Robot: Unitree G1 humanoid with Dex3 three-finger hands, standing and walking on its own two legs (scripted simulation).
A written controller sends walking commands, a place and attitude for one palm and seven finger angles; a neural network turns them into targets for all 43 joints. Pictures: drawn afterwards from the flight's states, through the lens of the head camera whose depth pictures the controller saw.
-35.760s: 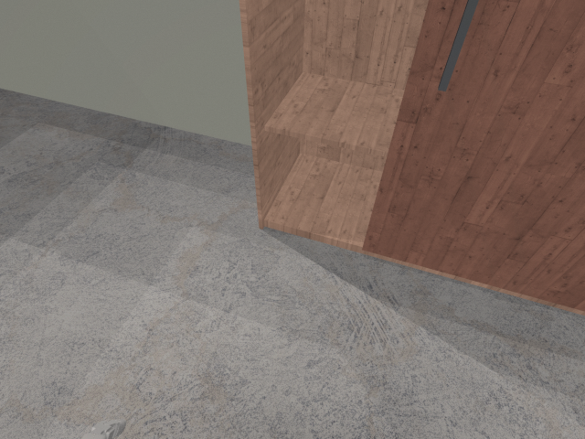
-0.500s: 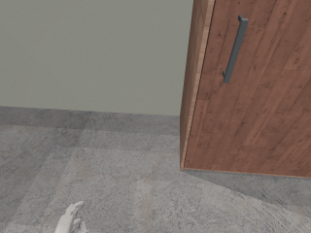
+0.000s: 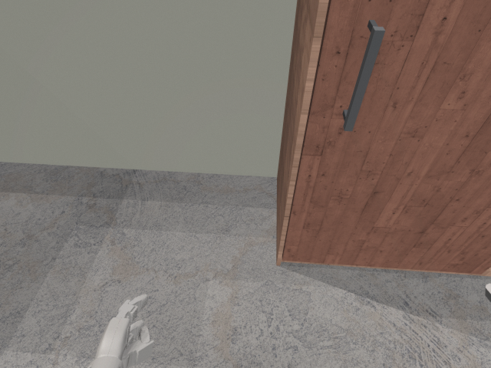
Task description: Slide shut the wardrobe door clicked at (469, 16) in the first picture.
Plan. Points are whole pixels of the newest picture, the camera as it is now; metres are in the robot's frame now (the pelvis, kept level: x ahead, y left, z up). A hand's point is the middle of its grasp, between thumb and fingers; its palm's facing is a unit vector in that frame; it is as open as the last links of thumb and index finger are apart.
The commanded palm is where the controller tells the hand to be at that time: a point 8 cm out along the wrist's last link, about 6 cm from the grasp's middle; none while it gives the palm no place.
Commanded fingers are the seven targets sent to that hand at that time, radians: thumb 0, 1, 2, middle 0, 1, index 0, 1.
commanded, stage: let the arm hang, fingers relaxed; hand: right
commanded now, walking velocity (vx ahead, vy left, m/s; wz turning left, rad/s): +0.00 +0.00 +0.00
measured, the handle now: (359, 80) +0.65 -0.21 +0.16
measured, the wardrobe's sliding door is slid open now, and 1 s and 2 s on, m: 0.00 0.00 0.00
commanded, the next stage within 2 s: look to check the result in 1.08 s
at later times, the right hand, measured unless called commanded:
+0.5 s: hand out of the picture -0.07 -0.20 -0.17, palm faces -0.01 +0.97 -0.23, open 7.3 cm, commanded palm none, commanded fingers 0.00 -0.90 -0.90 0.20 0.30 0.20 0.30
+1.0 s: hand out of the picture +0.07 -0.21 -0.15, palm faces -0.04 +0.95 -0.31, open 7.4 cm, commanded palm none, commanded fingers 0.00 -0.90 -0.90 0.20 0.30 0.20 0.30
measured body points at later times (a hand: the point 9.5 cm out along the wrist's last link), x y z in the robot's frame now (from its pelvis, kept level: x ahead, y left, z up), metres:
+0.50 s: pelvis -0.03 +0.00 +0.01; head -0.01 -0.01 +0.45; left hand -0.02 +0.28 -0.14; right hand -0.07 -0.25 -0.15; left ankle -0.01 +0.13 -0.74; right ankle +0.01 -0.09 -0.74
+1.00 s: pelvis -0.01 +0.02 +0.01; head -0.01 +0.03 +0.46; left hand +0.04 +0.30 -0.13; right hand +0.07 -0.26 -0.12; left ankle -0.01 +0.13 -0.74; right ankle +0.01 -0.09 -0.74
